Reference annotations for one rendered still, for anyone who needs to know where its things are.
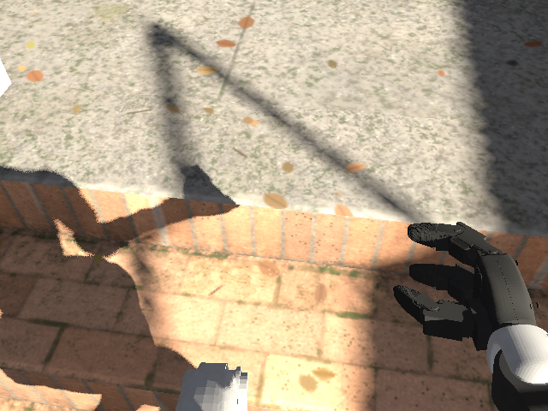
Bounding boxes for stairs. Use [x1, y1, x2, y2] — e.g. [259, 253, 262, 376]
[0, 180, 548, 411]

